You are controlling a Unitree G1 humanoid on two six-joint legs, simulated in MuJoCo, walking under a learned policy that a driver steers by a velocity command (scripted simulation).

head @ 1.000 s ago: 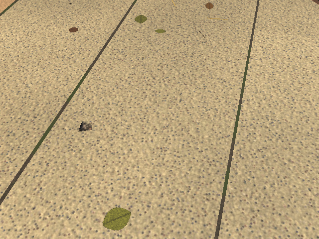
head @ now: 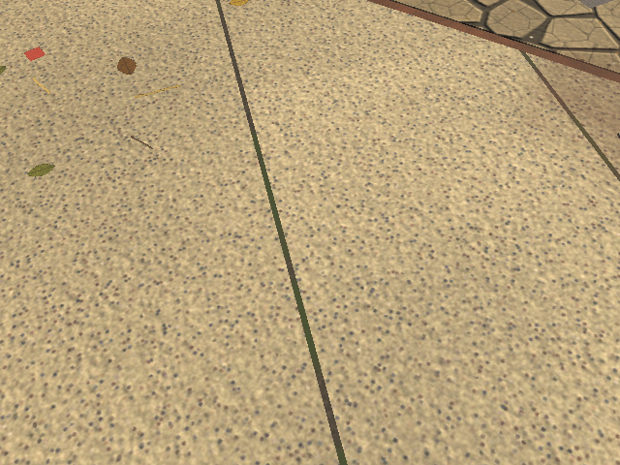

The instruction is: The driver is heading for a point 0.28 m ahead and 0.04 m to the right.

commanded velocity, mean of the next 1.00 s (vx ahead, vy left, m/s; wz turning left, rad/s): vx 0.01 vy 0.00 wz -0.43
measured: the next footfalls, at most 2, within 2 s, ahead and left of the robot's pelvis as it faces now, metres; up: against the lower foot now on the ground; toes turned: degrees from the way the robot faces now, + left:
left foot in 0.14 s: +0.10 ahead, +0.16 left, +0.00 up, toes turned -11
right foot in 0.56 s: +0.02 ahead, -0.11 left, +0.00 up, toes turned -22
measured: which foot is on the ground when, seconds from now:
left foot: up 0.00-0.12, down 0.14-0.56, up 0.58-0.92, down 0.94-1.00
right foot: down 0.00-0.14, up 0.16-0.54, down 0.56-1.00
